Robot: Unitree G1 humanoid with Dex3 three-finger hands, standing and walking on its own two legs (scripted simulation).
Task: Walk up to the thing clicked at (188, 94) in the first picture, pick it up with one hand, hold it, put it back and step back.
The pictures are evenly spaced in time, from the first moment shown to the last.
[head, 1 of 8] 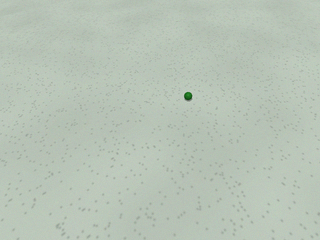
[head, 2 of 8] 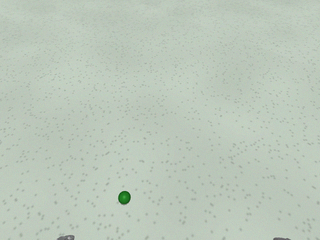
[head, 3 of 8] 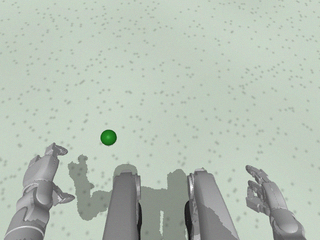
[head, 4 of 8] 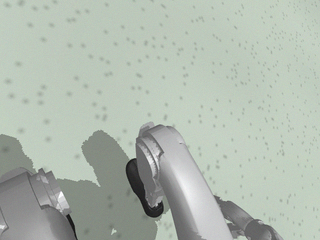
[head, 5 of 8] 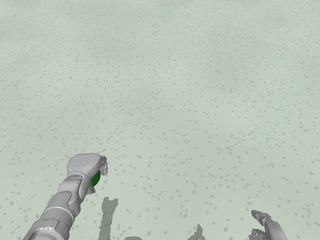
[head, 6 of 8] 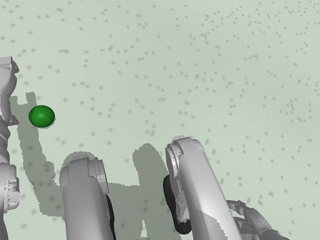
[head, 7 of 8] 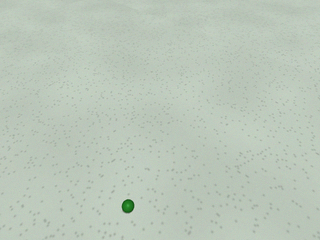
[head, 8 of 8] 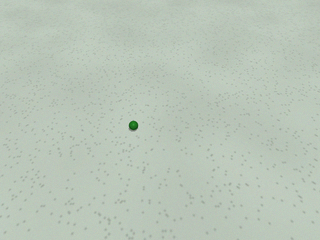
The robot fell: no
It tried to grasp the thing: yes
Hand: left
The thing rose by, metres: 0.69
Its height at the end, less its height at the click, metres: +0.00
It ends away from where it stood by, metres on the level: 0.01
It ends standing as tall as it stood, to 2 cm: yes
